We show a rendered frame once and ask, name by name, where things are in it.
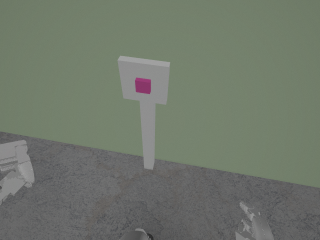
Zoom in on button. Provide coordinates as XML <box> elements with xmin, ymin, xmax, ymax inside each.
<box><xmin>135</xmin><ymin>77</ymin><xmax>151</xmax><ymax>94</ymax></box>

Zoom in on left robot hand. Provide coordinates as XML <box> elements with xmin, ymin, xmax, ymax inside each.
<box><xmin>0</xmin><ymin>140</ymin><xmax>35</xmax><ymax>206</ymax></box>

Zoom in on left robot thigh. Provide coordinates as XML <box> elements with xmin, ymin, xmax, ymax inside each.
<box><xmin>120</xmin><ymin>230</ymin><xmax>151</xmax><ymax>240</ymax></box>

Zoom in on right robot hand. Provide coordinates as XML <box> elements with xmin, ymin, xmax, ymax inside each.
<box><xmin>235</xmin><ymin>201</ymin><xmax>274</xmax><ymax>240</ymax></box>

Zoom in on left robot shin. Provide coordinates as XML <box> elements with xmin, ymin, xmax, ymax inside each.
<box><xmin>135</xmin><ymin>228</ymin><xmax>147</xmax><ymax>235</ymax></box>

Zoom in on panel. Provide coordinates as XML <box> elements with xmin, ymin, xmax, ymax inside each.
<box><xmin>117</xmin><ymin>55</ymin><xmax>170</xmax><ymax>170</ymax></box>

